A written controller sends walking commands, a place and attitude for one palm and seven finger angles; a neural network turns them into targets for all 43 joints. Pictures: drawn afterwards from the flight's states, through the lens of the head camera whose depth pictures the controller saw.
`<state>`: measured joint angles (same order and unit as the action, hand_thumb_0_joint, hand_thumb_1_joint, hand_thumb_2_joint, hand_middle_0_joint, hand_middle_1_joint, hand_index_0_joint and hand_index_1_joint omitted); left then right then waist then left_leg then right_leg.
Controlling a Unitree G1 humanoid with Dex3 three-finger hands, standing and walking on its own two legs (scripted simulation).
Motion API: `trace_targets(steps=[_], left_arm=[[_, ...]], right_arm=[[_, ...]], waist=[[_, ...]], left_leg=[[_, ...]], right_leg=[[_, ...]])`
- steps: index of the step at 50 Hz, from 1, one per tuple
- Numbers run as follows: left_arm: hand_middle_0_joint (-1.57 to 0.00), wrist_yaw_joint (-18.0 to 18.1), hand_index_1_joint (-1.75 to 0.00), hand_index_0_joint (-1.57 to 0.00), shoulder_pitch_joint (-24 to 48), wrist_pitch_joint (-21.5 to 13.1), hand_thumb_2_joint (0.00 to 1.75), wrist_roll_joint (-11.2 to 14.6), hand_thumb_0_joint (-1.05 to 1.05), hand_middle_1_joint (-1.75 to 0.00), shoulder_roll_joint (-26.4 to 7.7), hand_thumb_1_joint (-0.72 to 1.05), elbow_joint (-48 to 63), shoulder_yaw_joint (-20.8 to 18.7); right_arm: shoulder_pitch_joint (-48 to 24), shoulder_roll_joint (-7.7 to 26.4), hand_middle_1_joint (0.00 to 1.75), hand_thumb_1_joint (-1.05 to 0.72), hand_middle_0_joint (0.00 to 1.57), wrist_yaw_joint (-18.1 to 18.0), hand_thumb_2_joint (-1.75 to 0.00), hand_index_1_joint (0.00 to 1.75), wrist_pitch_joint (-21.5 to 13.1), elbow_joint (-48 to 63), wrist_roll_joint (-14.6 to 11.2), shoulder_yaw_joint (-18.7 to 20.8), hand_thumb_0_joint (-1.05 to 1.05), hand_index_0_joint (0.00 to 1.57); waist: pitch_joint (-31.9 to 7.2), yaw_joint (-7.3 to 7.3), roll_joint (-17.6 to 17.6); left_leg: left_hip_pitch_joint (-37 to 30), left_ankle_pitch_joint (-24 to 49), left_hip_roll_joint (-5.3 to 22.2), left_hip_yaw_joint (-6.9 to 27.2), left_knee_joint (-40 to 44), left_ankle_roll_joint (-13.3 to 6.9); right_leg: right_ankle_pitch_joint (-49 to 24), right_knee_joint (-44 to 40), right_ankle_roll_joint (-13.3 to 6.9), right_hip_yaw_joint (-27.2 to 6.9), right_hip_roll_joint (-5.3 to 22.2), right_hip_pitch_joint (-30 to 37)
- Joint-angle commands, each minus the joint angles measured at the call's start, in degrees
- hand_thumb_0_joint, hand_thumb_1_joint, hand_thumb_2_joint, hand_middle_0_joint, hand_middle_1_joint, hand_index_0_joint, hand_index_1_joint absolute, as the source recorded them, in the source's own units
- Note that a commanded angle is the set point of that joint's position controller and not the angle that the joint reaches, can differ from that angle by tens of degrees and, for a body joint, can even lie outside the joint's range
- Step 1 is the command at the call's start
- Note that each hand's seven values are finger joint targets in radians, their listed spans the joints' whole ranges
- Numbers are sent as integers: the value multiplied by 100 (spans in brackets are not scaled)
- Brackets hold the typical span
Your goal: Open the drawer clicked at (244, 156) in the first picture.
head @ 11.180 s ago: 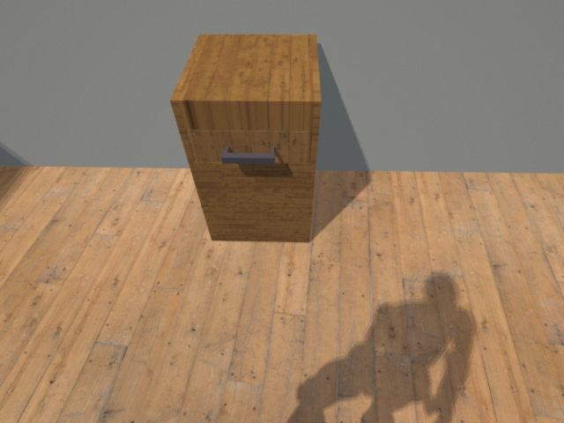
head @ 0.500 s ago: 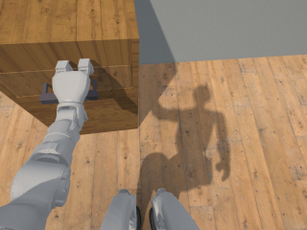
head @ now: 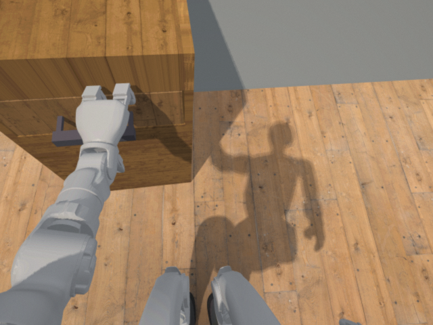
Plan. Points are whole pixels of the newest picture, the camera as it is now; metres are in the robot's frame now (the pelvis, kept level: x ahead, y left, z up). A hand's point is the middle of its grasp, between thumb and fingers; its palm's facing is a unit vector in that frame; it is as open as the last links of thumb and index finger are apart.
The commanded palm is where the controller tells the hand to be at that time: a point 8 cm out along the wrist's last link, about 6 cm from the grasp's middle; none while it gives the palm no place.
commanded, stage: move the hooked fingers above the handle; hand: left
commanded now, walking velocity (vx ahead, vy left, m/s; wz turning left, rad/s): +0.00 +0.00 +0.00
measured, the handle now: (96, 127) +0.53 +0.23 -0.10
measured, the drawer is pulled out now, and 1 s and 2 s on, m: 0.00 0.00 0.00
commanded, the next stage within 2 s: none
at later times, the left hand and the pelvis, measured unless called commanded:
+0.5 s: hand (121, 127) +0.50 +0.16 -0.04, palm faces +0.07 -0.15 -0.99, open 13.9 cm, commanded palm +0.47 +0.19 +0.02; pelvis +0.00 +0.01 +0.00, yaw +0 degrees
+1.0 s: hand (120, 126) +0.50 +0.16 -0.03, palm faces +0.04 -0.14 -0.99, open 13.9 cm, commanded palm +0.48 +0.19 +0.02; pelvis +0.00 +0.00 +0.00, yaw +1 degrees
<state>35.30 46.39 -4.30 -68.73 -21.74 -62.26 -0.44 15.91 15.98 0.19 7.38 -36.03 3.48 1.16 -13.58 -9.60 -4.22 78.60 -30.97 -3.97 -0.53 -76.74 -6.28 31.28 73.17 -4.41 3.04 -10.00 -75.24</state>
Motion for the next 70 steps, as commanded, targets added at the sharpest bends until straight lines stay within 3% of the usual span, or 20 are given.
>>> trace_targets(steps=[1, 4, 7, 11, 16, 21, 23, 27, 32, 36, 38, 41, 44, 46, 48, 52, 57, 62, 66, 70], left_arm=[[-30, 741, -120, -30, 2061, 841, 30, 124, 0, -120, -2328, -50, 1049, -858], [-30, 377, -120, -30, 2139, 1080, 30, 438, 0, -120, -2311, -50, 1196, -705], [-30, -346, -120, -30, 2250, 940, 30, 832, 0, -120, -1267, -50, 1296, 164], [-30, -1192, -120, -30, 2668, 375, 30, 985, 0, -120, 316, -50, 1117, 1685], [-30, -1210, -120, -30, 2797, -361, 30, 612, 0, -120, -171, -50, 662, 1270], [-30, -10, -120, -30, 2320, -89, 30, 175, 0, -120, -2161, -50, 472, -772], [-30, 475, -120, -30, 1950, 364, 30, 70, 0, -120, -2209, -50, 562, -876], [-30, 1006, -120, -30, 2483, 1221, 30, 14, 0, -120, -2187, -50, 746, -632], [-30, -134, -120, -30, 2871, 1320, 30, 821, 0, -120, -1810, -50, 1294, -136], [-30, -1213, -120, -30, 3366, 694, 30, 993, 0, -120, 276, -50, 1305, 1785], [-30, -1419, -120, -30, 3303, 343, 30, 926, 0, -120, 635, -50, 1008, 2089], [-30, -1449, -120, -30, 3151, -122, 30, 780, 0, -120, 208, -50, 539, 1663], [-30, -979, -120, -30, 2759, -230, 30, 521, 0, -120, -791, -50, 33, 589], [-30, -451, -120, -30, 2354, -25, 30, 326, 0, -120, -2007, -50, -41, -480], [-30, 148, -120, -30, 2243, 338, 30, 96, 0, -120, -2268, -50, 335, -723], [-30, 822, -120, -30, 2420, 1124, 30, -30, 0, -120, -2064, -50, 562, -496], [-30, -140, -120, -30, 3173, 1125, 30, 800, 0, -120, -1905, -50, 1343, -129], [-30, -1099, -120, -30, 3627, 345, 30, 893, 0, -120, 214, -50, 1535, 1754], [-30, -1087, -120, -30, 3192, 43, 30, 669, 0, -120, -100, -50, 460, 1391], [-30, -479, -120, -30, 2653, 292, 30, 358, 0, -120, -1234, -50, -367, 214]], right_arm=[[660, 722, 30, -90, 20, 31, -90, 30, -7, 385, -35, 207, 0, 20], [829, 796, 30, -90, 20, 24, -90, 30, -88, 273, -152, 271, 0, 20], [1032, 841, 30, -90, 20, -16, -90, 30, -224, 55, -228, 381, 0, 20], [1019, 716, 30, -90, 20, -104, -90, 30, -336, -226, -235, 366, 0, 20], [992, 744, 30, -90, 20, -79, -90, 30, -294, -394, -104, 331, 0, 20], [825, 817, 30, -90, 20, -28, -90, 30, -22, 84, 79, 210, 0, 20], [685, 763, 30, -90, 20, 19, -90, 30, 121, 392, 71, 159, 0, 20], [516, 785, 30, -90, 20, 46, -90, 30, 106, 404, -54, 167, 0, 20], [905, 892, 30, -90, 20, -35, -90, 30, -148, 217, -270, 309, 0, 20], [1042, 776, 30, -90, 20, -132, -90, 30, -366, -190, -290, 357, 0, 20], [1018, 767, 30, -90, 20, -160, -90, 30, -426, -374, -254, 352, 0, 20], [1024, 766, 30, -90, 20, -134, -90, 30, -416, -480, -142, 300, 0, 20], [1024, 809, 30, -90, 20, -61, -90, 30, -287, -284, -40, 230, 0, 20], [947, 851, 30, -90, 20, -72, -90, 30, -122, -39, 46, 133, 0, 20], [785, 778, 30, -90, 20, -42, -90, 30, 55, 330, 66, 81, 0, 20], [641, 793, 30, -90, 20, 21, -90, 30, 71, 444, -57, 155, 0, 20], [957, 923, 30, -90, 20, -43, -90, 30, -207, 224, -272, 301, 0, 20], [1082, 792, 30, -90, 20, -171, -90, 30, -469, -265, -254, 396, 0, 20], [1096, 796, 30, -90, 20, -159, -90, 30, -418, -473, -137, 300, 0, 20], [1041, 822, 30, -90, 20, -52, -90, 30, -208, -159, -25, 152, 0, 20]], waist=[[-3767, 443, -194], [-4148, 301, -160], [-4006, -106, -10], [-2264, -667, 113], [-1288, -454, -681], [-2581, 338, -1132], [-3007, 494, -907], [-3620, 350, -200], [-4587, -26, -184], [-3009, -760, -34], [-1946, -799, -143], [-1130, -652, -580], [-1496, -315, -686], [-2030, 186, -907], [-2576, 384, -930], [-3214, 296, -237], [-4442, -95, -224], [-2898, -694, -417], [-1489, -605, -606], [-1664, -175, -750]], left_leg=[[-2658, 2863, 339, 574, 864, 367], [-3145, 2719, 366, 537, 1069, 342], [-3879, 2652, 441, 705, 1234, 319], [-3861, 1695, 465, 855, 1367, 247], [-3382, 1455, 450, 1069, 1220, 406], [-2969, 2676, 419, 904, 770, 602], [-2864, 3067, 409, 784, 723, 574], [-2835, 2709, 439, 832, 882, 495], [-4038, 2521, 481, 892, 1235, 411], [-4395, 1613, 597, 1208, 1387, 330], [-4092, 982, 583, 1325, 1494, 356], [-3591, 854, 540, 1317, 1446, 413], [-2986, 1419, 466, 1161, 1007, 454], [-2546, 1999, 408, 885, 834, 499], [-2360, 2480, 383, 717, 735, 484], [-2558, 2438, 435, 798, 861, 457], [-3745, 2135, 486, 877, 1160, 359], [-4480, 1244, 596, 1344, 1354, 406], [-3685, 1039, 536, 1342, 1368, 467], [-2700, 1718, 417, 951, 951, 460]], right_leg=[[-2638, -812, 173, -539, 480, 2367], [-2714, -1129, 271, -518, 510, 2806], [-2504, -1452, 341, -443, 512, 2486], [-1354, -1849, 291, -386, 510, 1258], [-856, -1364, 36, -223, 489, -21], [-1259, -569, -55, -207, 440, 295], [-1758, -518, -1, -287, 432, 917], [-2086, -672, 183, -350, 499, 1767], [-2095, -1245, 346, -319, 516, 2358], [-1153, -1639, 347, -242, 538, 951], [-774, -1636, 272, -200, 552, 223], [-617, -1406, 88, -147, 555, -330], [-715, -943, -15, -108, 490, -362], [-924, -686, -74, -172, 451, 168], [-1365, -606, -56, -324, 436, 744], [-1783, -715, 145, -357, 464, 1580], [-1737, -1197, 340, -347, 503, 2126], [-907, -1474, 297, -210, 533, 375], [-687, -1330, 111, -133, 522, -316], [-855, -926, -18, -125, 450, -40]])
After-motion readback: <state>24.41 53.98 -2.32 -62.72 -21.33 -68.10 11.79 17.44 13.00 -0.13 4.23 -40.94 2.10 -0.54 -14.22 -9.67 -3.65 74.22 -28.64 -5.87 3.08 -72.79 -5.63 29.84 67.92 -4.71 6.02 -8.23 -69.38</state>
